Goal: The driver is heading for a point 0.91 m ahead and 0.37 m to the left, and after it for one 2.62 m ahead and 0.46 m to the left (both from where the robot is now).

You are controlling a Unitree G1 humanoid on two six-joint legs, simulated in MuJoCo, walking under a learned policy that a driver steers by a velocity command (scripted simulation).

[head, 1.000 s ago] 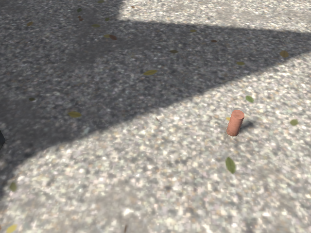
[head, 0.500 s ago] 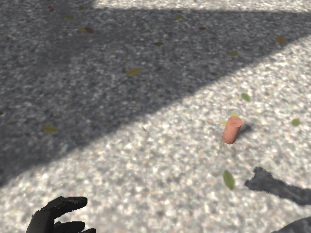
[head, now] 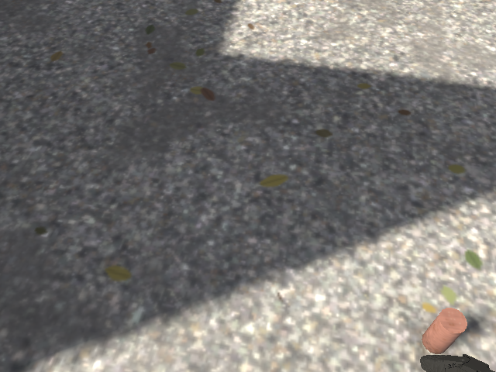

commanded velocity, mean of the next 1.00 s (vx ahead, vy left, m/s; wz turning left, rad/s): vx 0.29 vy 0.00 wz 0.30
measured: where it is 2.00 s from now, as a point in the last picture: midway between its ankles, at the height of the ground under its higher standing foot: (190, 337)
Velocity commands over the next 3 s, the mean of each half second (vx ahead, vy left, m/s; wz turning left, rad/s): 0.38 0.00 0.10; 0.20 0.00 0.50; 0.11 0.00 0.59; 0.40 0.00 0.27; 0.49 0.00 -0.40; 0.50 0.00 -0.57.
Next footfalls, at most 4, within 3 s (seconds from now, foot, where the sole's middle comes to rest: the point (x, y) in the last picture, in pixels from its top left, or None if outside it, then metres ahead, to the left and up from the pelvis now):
0.02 left None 0.19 0.12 -0.77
0.50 right None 0.44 -0.09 -0.77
0.94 left None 0.34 0.15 -0.77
1.36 right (269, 336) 0.56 0.01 -0.77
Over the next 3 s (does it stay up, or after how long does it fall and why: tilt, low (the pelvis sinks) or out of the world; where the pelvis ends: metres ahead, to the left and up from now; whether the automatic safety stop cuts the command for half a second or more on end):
stays up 0.99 0.59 0.01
